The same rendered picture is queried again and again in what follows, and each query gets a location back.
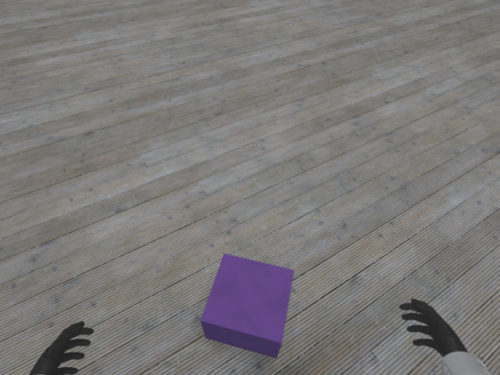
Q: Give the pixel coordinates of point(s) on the carton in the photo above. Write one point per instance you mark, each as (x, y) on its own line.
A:
(248, 304)

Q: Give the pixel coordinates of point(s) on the robot right hand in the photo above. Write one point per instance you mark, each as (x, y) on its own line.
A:
(445, 340)

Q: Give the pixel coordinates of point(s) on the robot left hand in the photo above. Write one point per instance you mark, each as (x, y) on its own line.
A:
(54, 355)

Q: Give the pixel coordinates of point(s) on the right robot forearm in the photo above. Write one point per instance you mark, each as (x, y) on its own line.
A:
(463, 363)

